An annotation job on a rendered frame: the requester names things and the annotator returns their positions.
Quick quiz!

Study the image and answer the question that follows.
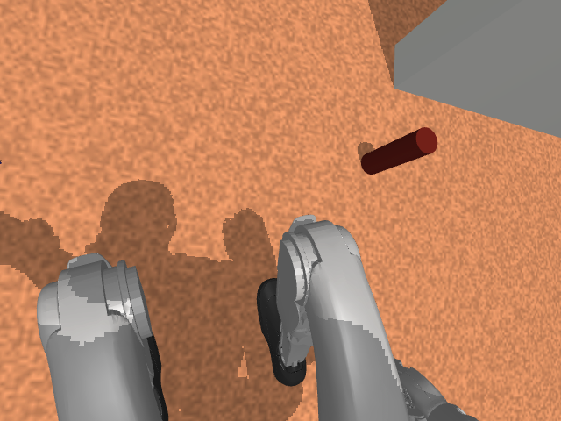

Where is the right robot arm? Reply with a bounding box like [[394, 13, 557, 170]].
[[427, 403, 479, 421]]

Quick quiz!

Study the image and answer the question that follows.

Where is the left robot foot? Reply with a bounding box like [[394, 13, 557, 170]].
[[147, 335, 168, 421]]

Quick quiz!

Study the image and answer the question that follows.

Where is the right robot hand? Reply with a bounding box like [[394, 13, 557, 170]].
[[394, 358, 447, 421]]

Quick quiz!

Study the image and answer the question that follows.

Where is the right robot foot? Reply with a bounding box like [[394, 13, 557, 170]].
[[257, 278, 307, 386]]

